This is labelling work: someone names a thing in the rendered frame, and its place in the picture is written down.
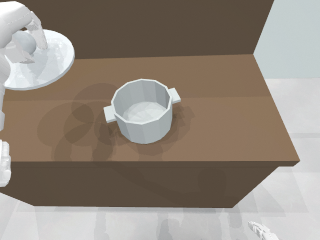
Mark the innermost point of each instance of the lid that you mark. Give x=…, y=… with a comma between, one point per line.
x=49, y=66

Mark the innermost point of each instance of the pot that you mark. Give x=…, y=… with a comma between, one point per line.
x=143, y=110

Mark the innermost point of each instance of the knob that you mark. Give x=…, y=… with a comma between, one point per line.
x=26, y=40

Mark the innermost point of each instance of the robot left hand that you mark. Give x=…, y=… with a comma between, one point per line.
x=18, y=16

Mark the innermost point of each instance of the left robot forearm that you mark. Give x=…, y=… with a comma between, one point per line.
x=5, y=68

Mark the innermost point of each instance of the robot right hand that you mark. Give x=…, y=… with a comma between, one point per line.
x=262, y=231

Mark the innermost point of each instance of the left robot upper arm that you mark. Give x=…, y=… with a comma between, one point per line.
x=5, y=163

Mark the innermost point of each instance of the table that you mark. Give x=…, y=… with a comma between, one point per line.
x=226, y=134

